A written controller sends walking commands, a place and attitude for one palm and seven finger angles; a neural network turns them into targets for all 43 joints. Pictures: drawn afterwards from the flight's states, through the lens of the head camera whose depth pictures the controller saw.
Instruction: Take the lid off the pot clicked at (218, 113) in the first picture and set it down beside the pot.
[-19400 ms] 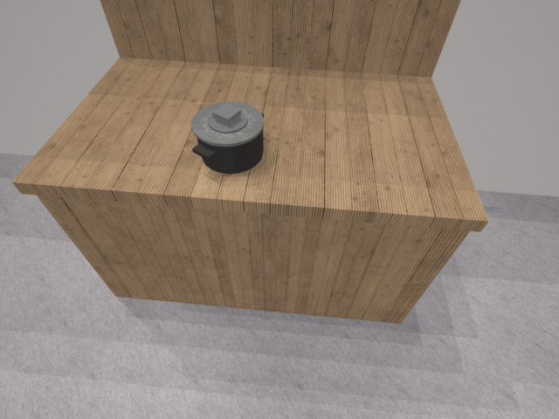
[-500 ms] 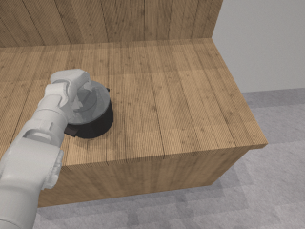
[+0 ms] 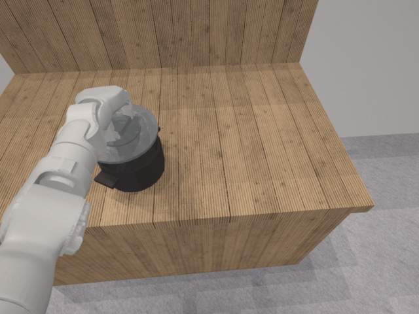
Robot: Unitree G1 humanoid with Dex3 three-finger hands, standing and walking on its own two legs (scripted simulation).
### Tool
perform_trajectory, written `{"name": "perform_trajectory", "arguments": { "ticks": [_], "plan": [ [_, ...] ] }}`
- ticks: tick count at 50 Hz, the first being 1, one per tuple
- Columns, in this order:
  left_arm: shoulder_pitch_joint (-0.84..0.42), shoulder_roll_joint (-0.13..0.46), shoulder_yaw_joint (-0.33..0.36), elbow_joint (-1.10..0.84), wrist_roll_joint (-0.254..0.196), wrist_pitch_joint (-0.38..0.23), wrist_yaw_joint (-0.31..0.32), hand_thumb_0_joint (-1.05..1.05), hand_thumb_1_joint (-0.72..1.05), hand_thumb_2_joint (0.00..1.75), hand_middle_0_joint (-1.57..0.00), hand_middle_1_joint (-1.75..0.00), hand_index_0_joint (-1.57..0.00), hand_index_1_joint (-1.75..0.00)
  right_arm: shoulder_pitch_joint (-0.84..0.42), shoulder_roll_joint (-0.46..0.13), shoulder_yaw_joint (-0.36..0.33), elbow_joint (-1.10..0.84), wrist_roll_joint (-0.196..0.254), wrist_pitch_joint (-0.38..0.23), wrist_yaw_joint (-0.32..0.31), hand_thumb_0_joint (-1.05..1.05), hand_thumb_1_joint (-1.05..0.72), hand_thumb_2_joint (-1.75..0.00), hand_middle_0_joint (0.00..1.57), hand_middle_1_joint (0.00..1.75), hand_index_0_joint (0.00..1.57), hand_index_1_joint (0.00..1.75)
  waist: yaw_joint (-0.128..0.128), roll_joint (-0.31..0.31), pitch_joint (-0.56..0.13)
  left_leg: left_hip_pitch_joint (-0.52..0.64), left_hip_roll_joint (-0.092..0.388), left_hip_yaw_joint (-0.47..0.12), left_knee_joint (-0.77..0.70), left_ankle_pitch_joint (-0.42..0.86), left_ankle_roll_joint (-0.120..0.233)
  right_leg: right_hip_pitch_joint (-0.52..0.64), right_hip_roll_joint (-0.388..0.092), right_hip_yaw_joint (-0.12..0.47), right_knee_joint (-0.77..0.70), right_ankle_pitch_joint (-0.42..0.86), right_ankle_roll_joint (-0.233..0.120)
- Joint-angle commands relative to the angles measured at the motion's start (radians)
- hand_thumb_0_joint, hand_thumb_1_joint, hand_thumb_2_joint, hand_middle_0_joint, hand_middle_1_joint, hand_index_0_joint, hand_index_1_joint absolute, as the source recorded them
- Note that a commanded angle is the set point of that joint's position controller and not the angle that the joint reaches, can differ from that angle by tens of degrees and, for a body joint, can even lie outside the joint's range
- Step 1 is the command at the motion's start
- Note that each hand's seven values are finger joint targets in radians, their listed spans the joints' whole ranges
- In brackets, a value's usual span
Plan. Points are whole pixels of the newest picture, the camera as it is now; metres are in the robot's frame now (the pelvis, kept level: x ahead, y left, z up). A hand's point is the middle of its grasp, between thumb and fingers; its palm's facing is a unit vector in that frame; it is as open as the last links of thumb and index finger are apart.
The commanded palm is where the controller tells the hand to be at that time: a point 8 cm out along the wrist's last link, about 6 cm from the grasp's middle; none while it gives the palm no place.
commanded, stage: lift the lid straight up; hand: left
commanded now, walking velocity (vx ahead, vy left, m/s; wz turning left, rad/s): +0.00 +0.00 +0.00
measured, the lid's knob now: (116, 123) +0.50 +0.18 +0.07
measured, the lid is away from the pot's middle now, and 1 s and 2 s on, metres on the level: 0.01 0.01 0.11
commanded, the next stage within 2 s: move the lid sideways beside the pot in 0.98 s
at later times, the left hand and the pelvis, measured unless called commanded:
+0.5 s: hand (109, 107) +0.49 +0.17 +0.14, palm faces -0.32 -0.05 -0.94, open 8.3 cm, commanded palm +0.49 +0.17 +0.20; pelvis +0.00 +0.00 +0.00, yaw +0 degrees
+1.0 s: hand (97, 99) +0.48 +0.18 +0.16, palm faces -0.34 -0.06 -0.94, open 8.3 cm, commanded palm +0.49 +0.18 +0.22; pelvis +0.00 +0.00 +0.00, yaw +0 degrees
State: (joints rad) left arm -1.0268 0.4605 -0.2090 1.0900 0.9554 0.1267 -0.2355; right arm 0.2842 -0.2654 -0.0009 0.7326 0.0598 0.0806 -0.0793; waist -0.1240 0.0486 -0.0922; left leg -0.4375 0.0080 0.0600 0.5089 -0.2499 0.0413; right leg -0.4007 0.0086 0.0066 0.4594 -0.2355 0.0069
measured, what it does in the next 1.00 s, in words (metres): stands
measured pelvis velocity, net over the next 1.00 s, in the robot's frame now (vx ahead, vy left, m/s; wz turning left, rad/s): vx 0.00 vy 0.00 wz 0.01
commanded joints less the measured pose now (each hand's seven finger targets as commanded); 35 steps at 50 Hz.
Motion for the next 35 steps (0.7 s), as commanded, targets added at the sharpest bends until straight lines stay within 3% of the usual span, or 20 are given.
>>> {"name": "perform_trajectory", "arguments": {
  "ticks": [1,2,3,5,6,7,9,10,11,12,13,16,17,18,19,22,23,25,30,35],
  "plan": [
    [-0.638,0.275,0.072,-0.242,0.008,-0.009,0.041,0.0,0.59,0.99,-0.81,-1.12,-0.75,-1.1,0.044,-0.154,-0.045,-0.081,0.006,-0.028,-0.019,0.0,-0.9,-0.9,0.2,0.3,0.2,0.3,-0.025,-0.01,-0.392,0.291,-0.01,-0.025,-0.025,0.285,0.046,0.099,0.024,-0.017,-0.035,0.358,-0.037],
    [-0.665,0.296,0.086,-0.287,0.016,-0.018,0.043,0.0,0.59,0.99,-0.81,-1.12,-0.75,-1.1,0.042,-0.148,-0.044,-0.087,0.005,-0.033,-0.02,0.0,-0.9,-0.9,0.2,0.3,0.2,0.3,-0.015,0.009,-0.438,0.319,-0.013,-0.035,-0.026,0.3,0.044,0.111,0.024,-0.021,-0.033,0.36,-0.04],
    [-0.641,0.235,0.044,-0.254,0.016,-0.014,0.04,0.0,0.59,0.99,-0.81,-1.12,-0.75,-1.1,0.037,-0.142,-0.046,-0.088,0.006,-0.036,-0.02,0.0,-0.9,-0.9,0.2,0.3,0.2,0.3,-0.022,0.026,-0.407,0.327,-0.01,-0.034,-0.023,0.315,0.041,0.085,0.024,-0.026,-0.033,0.353,-0.042],
    [-0.637,0.253,0.065,-0.26,0.016,-0.018,0.036,0.0,0.59,0.99,-0.81,-1.12,-0.75,-1.1,0.042,-0.146,-0.046,-0.081,0.004,-0.04,-0.019,0.0,-0.9,-0.9,0.2,0.3,0.2,0.3,-0.015,0.024,-0.421,0.341,-0.009,-0.039,-0.022,0.347,0.041,0.083,0.027,-0.025,-0.035,0.363,-0.044],
    [-0.621,0.245,0.056,-0.222,0.014,-0.01,0.035,0.0,0.59,0.99,-0.81,-1.12,-0.75,-1.1,0.043,-0.148,-0.045,-0.083,0.004,-0.036,-0.015,0.0,-0.9,-0.9,0.2,0.3,0.2,0.3,-0.019,0.029,-0.382,0.325,-0.007,-0.037,-0.026,0.322,0.038,0.072,0.026,-0.03,-0.035,0.342,-0.043],
    [-0.633,0.236,0.047,-0.222,0.01,-0.003,0.032,0.0,0.59,0.99,-0.81,-1.12,-0.75,-1.1,0.04,-0.148,-0.043,-0.079,0.005,-0.037,-0.015,0.0,-0.9,-0.9,0.2,0.3,0.2,0.3,-0.019,-0.003,-0.385,0.315,-0.011,-0.037,-0.032,0.302,0.041,0.079,0.028,-0.028,-0.04,0.337,-0.039],
    [-0.672,0.292,0.089,-0.263,0.015,-0.005,0.034,0.0,0.59,0.99,-0.81,-1.12,-0.75,-1.1,0.043,-0.151,-0.044,-0.081,0.003,-0.042,-0.016,0.0,-0.9,-0.9,0.2,0.3,0.2,0.3,-0.009,0.002,-0.431,0.333,-0.011,-0.042,-0.033,0.327,0.041,0.107,0.025,-0.027,-0.034,0.365,-0.043],
    [-0.667,0.282,0.086,-0.286,0.015,-0.013,0.031,0.0,0.59,0.99,-0.81,-1.12,-0.75,-1.1,0.033,-0.145,-0.045,-0.094,0.002,-0.045,-0.016,0.0,-0.9,-0.9,0.2,0.3,0.2,0.3,-0.006,0.017,-0.457,0.349,-0.013,-0.043,-0.029,0.368,0.04,0.116,0.024,-0.022,-0.033,0.39,-0.045],
    [-0.654,0.212,0.031,-0.253,0.015,-0.006,0.027,0.0,0.59,0.99,-0.81,-1.12,-0.75,-1.1,0.036,-0.143,-0.046,-0.088,0.003,-0.044,-0.011,0.0,-0.9,-0.9,0.2,0.3,0.2,0.3,-0.019,0.028,-0.418,0.357,-0.007,-0.044,-0.027,0.368,0.037,0.08,0.026,-0.031,-0.033,0.371,-0.043],
    [-0.672,0.212,0.03,-0.267,0.018,-0.004,0.026,0.0,0.59,0.99,-0.81,-1.12,-0.75,-1.1,0.039,-0.144,-0.046,-0.081,0.003,-0.046,-0.008,0.0,-0.9,-0.9,0.2,0.3,0.2,0.3,-0.016,0.02,-0.426,0.365,-0.006,-0.047,-0.029,0.365,0.037,0.074,0.029,-0.034,-0.036,0.362,-0.041],
    [-0.646,0.217,0.038,-0.216,0.017,0.009,0.026,0.0,0.59,0.99,-0.81,-1.12,-0.75,-1.1,0.038,-0.146,-0.048,-0.078,0.003,-0.043,-0.006,0.0,-0.9,-0.9,0.2,0.3,0.2,0.3,-0.016,0.006,-0.384,0.344,-0.005,-0.045,-0.03,0.343,0.038,0.066,0.028,-0.034,-0.039,0.347,-0.043],
    [-0.679,0.245,0.051,-0.195,0.002,0.023,0.015,0.0,0.59,0.99,-0.81,-1.12,-0.75,-1.1,0.035,-0.156,-0.041,-0.078,0.005,-0.042,-0.008,0.0,-0.9,-0.9,0.2,0.3,0.2,0.3,-0.022,-0.021,-0.353,0.296,-0.008,-0.038,-0.046,0.279,0.041,0.086,0.023,-0.028,-0.046,0.327,-0.039],
    [-0.739,0.288,0.075,-0.263,0.011,0.014,0.017,0.0,0.59,0.99,-0.81,-1.12,-0.75,-1.1,0.044,-0.153,-0.041,-0.079,0.002,-0.049,-0.011,0.0,-0.9,-0.9,0.2,0.3,0.2,0.3,-0.017,-0.006,-0.431,0.33,-0.011,-0.043,-0.051,0.296,0.041,0.117,0.023,-0.025,-0.042,0.347,-0.039],
    [-0.737,0.318,0.098,-0.266,0.028,0.011,0.021,0.0,0.59,0.99,-0.81,-1.12,-0.75,-1.1,0.036,-0.149,-0.041,-0.084,0.001,-0.053,-0.015,0.0,-0.9,-0.9,0.2,0.3,0.2,0.3,-0.006,0.006,-0.457,0.344,-0.015,-0.046,-0.044,0.326,0.042,0.13,0.024,-0.023,-0.04,0.372,-0.043],
    [-0.733,0.258,0.053,-0.27,0.023,0.011,0.017,0.0,0.59,0.99,-0.81,-1.12,-0.75,-1.1,0.033,-0.141,-0.041,-0.091,0.001,-0.058,-0.013,0.0,-0.9,-0.9,0.2,0.3,0.2,0.3,-0.014,0.019,-0.442,0.354,-0.011,-0.045,-0.042,0.35,0.041,0.122,0.021,-0.026,-0.039,0.385,-0.042],
    [-0.656,0.314,0.099,-0.177,0.034,0.029,0.008,0.0,0.59,0.99,-0.81,-1.12,-0.75,-1.1,0.037,-0.152,-0.038,-0.084,-0.002,-0.047,-0.013,0.0,-0.9,-0.9,0.2,0.3,0.2,0.3,0.0,-0.034,-0.403,0.302,-0.015,-0.039,-0.047,0.34,0.042,0.144,0.022,-0.024,-0.044,0.4,-0.041],
    [-0.668,0.279,0.068,-0.171,0.029,0.039,0.004,0.0,0.59,0.99,-0.81,-1.12,-0.75,-1.1,0.028,-0.153,-0.036,-0.086,0.001,-0.044,-0.012,0.0,-0.9,-0.9,0.2,0.3,0.2,0.3,-0.009,-0.042,-0.374,0.285,-0.013,-0.033,-0.055,0.306,0.04,0.13,0.019,-0.026,-0.05,0.378,-0.039],
    [-0.717,0.287,0.078,-0.255,0.026,0.027,-0.004,0.0,0.59,0.99,-0.81,-1.12,-0.75,-1.1,0.018,-0.147,-0.04,-0.1,-0.001,-0.054,-0.012,0.0,-0.9,-0.9,0.2,0.3,0.2,0.3,0.0,-0.015,-0.436,0.322,-0.018,-0.036,-0.049,0.347,0.043,0.152,0.017,-0.021,-0.048,0.411,-0.042],
    [-0.715,0.26,0.052,-0.216,0.023,0.037,-0.036,0.0,0.59,0.99,-0.81,-1.12,-0.75,-1.1,0.02,-0.151,-0.038,-0.097,0.0,-0.046,-0.01,0.0,-0.9,-0.9,0.2,0.3,0.2,0.3,-0.01,-0.015,-0.393,0.327,-0.016,-0.04,-0.052,0.353,0.043,0.118,0.019,-0.026,-0.058,0.391,-0.041],
    [-0.768,0.295,0.074,-0.275,0.025,0.013,-0.05,0.0,0.59,0.99,-0.81,-1.12,-0.75,-1.1,0.031,-0.146,-0.041,-0.101,-0.003,-0.06,-0.013,0.0,-0.9,-0.9,0.2,0.3,0.2,0.3,-0.007,0.013,-0.446,0.382,-0.015,-0.049,-0.05,0.388,0.044,0.13,0.019,-0.023,-0.062,0.4,-0.043]
  ]
}}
